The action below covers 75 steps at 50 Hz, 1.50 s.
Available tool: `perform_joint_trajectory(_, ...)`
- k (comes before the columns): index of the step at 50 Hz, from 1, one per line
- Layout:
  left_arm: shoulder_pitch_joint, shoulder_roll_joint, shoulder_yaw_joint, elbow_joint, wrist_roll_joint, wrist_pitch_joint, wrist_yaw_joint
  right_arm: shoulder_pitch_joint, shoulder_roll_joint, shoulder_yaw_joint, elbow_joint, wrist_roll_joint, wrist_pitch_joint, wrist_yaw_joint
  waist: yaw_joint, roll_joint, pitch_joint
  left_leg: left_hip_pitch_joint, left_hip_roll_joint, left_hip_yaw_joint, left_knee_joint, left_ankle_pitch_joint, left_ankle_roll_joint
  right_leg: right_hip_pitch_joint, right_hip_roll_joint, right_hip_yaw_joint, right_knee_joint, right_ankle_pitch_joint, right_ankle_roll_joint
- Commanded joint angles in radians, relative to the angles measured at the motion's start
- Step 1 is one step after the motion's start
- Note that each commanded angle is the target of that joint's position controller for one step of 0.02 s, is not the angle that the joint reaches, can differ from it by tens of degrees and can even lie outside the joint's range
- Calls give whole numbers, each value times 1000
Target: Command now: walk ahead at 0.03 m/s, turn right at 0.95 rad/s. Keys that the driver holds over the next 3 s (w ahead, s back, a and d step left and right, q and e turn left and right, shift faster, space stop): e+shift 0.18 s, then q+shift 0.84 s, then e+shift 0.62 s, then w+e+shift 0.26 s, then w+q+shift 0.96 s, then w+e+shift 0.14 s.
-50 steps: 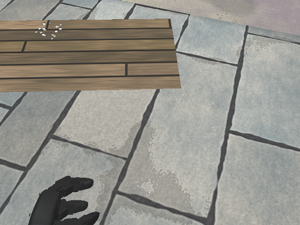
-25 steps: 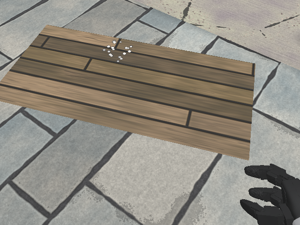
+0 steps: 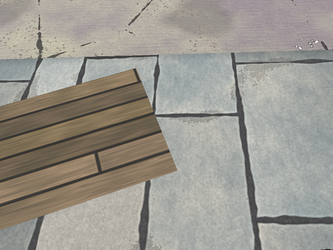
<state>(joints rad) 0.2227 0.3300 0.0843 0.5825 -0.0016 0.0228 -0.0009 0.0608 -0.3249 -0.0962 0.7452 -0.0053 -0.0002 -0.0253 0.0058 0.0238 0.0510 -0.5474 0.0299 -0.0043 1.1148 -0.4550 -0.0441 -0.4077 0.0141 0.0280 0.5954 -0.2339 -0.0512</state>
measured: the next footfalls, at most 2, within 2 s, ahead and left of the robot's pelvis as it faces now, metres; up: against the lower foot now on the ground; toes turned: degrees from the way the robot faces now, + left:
left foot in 0.30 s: +0.14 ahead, +0.13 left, +0.00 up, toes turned -18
left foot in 0.94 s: +0.08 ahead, +0.19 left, +0.00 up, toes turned +18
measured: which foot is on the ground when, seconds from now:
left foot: up 0.00-0.28, down 0.30-0.60, up 0.62-0.92, down 0.94-1.00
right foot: down 0.00-0.94, up 0.96-1.00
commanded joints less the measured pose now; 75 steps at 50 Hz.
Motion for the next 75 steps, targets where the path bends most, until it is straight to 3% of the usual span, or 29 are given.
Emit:
perform_joint_trajectory(1, -66, 165, 45, -108, -6, -8, 29, -19, -100, -26, -75, -11, -19, -9, -31, -148, -183, -127, -19, -89, 15, 104, 6, 224, -212, 335, -226, 334, -165)
perform_joint_trajectory(5, -41, 177, 54, -115, -13, 4, 49, -36, -44, -3, -68, 4, -26, 2, -13, -133, -204, -72, -79, -111, -224, 155, -22, 247, -170, 370, -200, 301, -156)
perform_joint_trajectory(9, -55, 185, 61, -131, -13, 17, 47, -37, -57, -4, -63, 11, -28, 16, -1, -178, -187, 15, -109, -133, -373, 160, -24, 204, -148, 462, -196, 201, -150)
perform_joint_trajectory(14, -83, 92, 10, -121, 1, 13, 28, 48, -49, 8, -44, -1, -38, 39, -4, -190, -224, 250, -35, -63, -565, 272, 20, 166, -153, 410, -98, 296, -121)
perform_joint_trajectory(15, -55, 39, -11, -101, 10, 9, 24, 43, -24, 20, -49, -13, -42, 46, -5, -158, -210, 334, -6, -87, -691, 393, 42, 137, -114, 378, -96, 190, -78)
perform_joint_trajectory(16, 14, -21, -30, -74, 37, 2, 22, 18, -41, 27, -62, -36, -43, 49, 44, -26, -204, 379, 108, -245, -759, 521, 83, 121, -31, 285, -11, -21, -16)
perform_joint_trajectory(17, 100, 0, -23, -70, 49, -6, 16, -68, -59, 36, -73, -43, -40, 45, 154, 141, -139, 269, 171, -335, -762, 556, 191, 153, 44, 177, -4, -189, 41)
perform_joint_trajectory(18, 50, 44, -13, -65, 54, -13, 18, -101, -33, 39, -88, -33, -36, 45, 127, 161, -98, 168, 163, -377, -797, 363, 222, 206, 15, 143, -54, -125, 69)
perform_joint_trajectory(20, -78, 92, 9, -74, 38, -17, 27, -32, -108, 16, -91, 1, -29, 44, 44, 106, -63, 146, 97, -357, -801, 203, 162, 223, 29, 99, -41, -63, 56)
perform_joint_trajectory(22, -92, 69, 10, -87, 30, -19, 30, -1, -178, -8, -107, 23, -22, 33, 34, 134, -36, 173, 104, -421, -793, 196, 175, 166, 37, 61, -30, -78, 51)
perform_joint_trajectory(28, -31, 26, 25, -42, 9, -52, 20, 11, -140, -29, -169, 41, 19, 5, 23, 126, -143, 269, 77, -493, -680, 423, 206, 162, 38, 57, -78, -67, 38)
perform_joint_trajectory(30, -7, 72, 42, -29, 20, -49, 19, -5, -107, -23, -199, 47, 30, 6, 18, -24, -154, 116, -19, -369, -531, 297, 130, 291, -99, 170, -192, 43, -32)
perform_joint_trajectory(31, -5, 113, 52, -23, 35, -45, 21, 29, -89, -18, -208, 49, 28, 12, -4, -224, -127, -32, -117, -220, -388, 65, 71, 347, -259, 333, -259, 208, -132)
perform_joint_trajectory(32, -49, 98, 48, -43, 45, -50, 26, 68, -108, -28, -195, 36, 23, 20, -12, -281, -137, -107, -103, -136, -131, -142, 24, 370, -415, 437, -272, 395, -228)
perform_joint_trajectory(33, -61, 69, 36, -56, 37, -52, 35, 84, -150, -46, -181, 31, 24, 26, -19, -175, -144, -123, -43, -122, 30, -134, -2, 348, -436, 393, -255, 461, -240)
perform_joint_trajectory(35, -116, 65, 33, -55, 13, -49, 48, 96, -116, -39, -165, 39, 44, 30, -35, -83, -102, -136, 10, -88, 81, -19, -33, 316, -339, 213, -237, 439, -174)
perform_joint_trajectory(41, -67, 145, 59, -13, 16, -23, 45, 4, -51, -2, -236, 38, 55, 63, 36, -169, -118, 2, 45, 42, -221, 74, -35, 316, -297, -31, -229, 431, -147)
perform_joint_trajectory(46, -63, 129, 63, 24, -28, -39, 12, 123, -109, -44, -207, 37, 80, 54, -28, -157, -156, 300, -40, 120, -567, 246, 54, 241, -303, -162, -24, 324, -28)
perform_joint_trajectory(47, -17, 93, 55, 38, -16, -46, 5, 216, -188, -76, -191, 35, 76, 36, -63, -12, -174, 513, -1, -19, -658, 503, 119, 65, -229, -224, 193, 183, 51)
perform_joint_trajectory(48, -54, 16, 27, -37, 36, -52, 3, 239, -341, -104, -221, 24, 65, 22, -25, 334, -172, 702, 269, -483, -653, 958, 291, -323, -71, -218, 543, -467, 148)
perform_joint_trajectory(49, -158, 52, 28, -64, 33, -57, 14, 239, -309, -89, -240, -20, 28, 40, -101, 241, -303, 645, 362, -633, -718, 861, 439, -387, -21, 21, 687, -500, 147)
perform_joint_trajectory(50, -205, 87, 35, -69, 7, -57, 23, 213, -268, -75, -230, -16, 4, 45, -93, 145, -252, 612, 314, -546, -745, 732, 408, -396, -36, 62, 708, -415, 123)
perform_joint_trajectory(52, -158, 105, 41, -27, 13, -49, 43, 106, -175, -44, -227, 28, 5, 23, -24, 62, -170, 525, 235, -404, -740, 611, 304, -386, -73, 64, 621, -241, 106)
perform_joint_trajectory(53, -119, 113, 44, -4, 17, -40, 45, 52, -140, -26, -236, 29, 13, 11, 3, 68, -174, 454, 214, -335, -735, 665, 285, -307, -77, 46, 602, -187, 114)
perform_joint_trajectory(58, -44, 6, -3, 64, 0, -18, 22, 37, -17, 36, -180, -15, 1, -3, 14, 71, -210, 370, 142, -133, -750, 664, 246, -57, -99, 7, 369, -35, 136)
perform_joint_trajectory(61, -97, 40, -5, 41, -12, -8, 11, 45, -68, 24, -153, -33, -3, 3, -30, 119, -122, 314, 170, -131, -798, 464, 264, 13, -97, -11, 235, -52, 123)
perform_joint_trajectory(65, -115, 94, 10, 2, -26, -3, 9, 71, -130, -2, -133, -14, 15, 0, -60, 91, -30, 390, 264, -212, -803, 427, 311, -125, -97, -18, 263, -189, 108)
perform_joint_trajectory(72, -46, 49, 6, -11, -34, 4, -20, 29, -118, -18, -142, 1, 33, -9, -27, 80, -121, 521, 290, -89, -689, 785, 274, -57, -73, -92, 154, -200, 90)
perform_joint_trajectory(75, 44, 70, 26, 3, -27, 6, -20, 35, -106, -23, -127, 29, 32, -8, 31, 56, -153, 434, 228, 41, -516, 670, 158, 157, -21, -103, -125, 67, 22)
